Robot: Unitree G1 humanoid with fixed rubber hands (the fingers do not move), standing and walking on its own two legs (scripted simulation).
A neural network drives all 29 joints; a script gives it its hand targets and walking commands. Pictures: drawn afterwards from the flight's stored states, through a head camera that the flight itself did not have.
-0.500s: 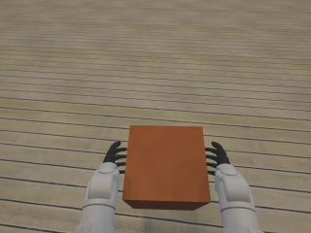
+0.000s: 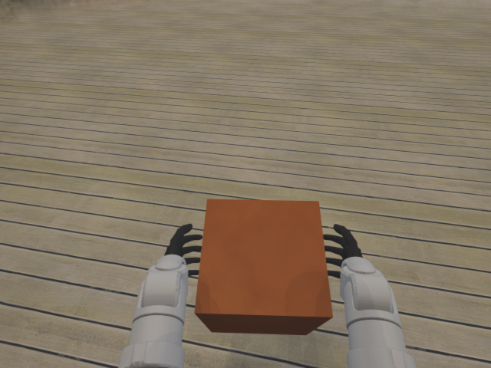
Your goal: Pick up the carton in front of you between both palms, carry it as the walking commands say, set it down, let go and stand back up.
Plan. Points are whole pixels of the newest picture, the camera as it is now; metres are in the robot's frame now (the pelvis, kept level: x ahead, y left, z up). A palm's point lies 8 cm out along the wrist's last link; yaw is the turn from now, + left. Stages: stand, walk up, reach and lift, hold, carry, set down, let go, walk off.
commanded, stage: hold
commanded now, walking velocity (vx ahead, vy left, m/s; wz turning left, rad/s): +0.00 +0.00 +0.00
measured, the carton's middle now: (260, 272) +0.35 +0.00 -0.06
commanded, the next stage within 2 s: set down in 0.22 s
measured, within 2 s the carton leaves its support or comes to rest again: neither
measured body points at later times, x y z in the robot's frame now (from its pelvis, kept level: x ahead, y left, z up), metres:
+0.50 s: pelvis +0.02 -0.01 +0.00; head +0.01 -0.01 +0.45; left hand +0.34 +0.14 +0.01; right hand +0.34 -0.16 +0.01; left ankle +0.04 +0.11 -0.74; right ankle +0.04 -0.12 -0.74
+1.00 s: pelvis -0.04 +0.00 -0.12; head +0.17 -0.01 +0.28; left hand +0.38 +0.13 -0.19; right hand +0.38 -0.17 -0.19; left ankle +0.04 +0.12 -0.74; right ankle +0.04 -0.12 -0.74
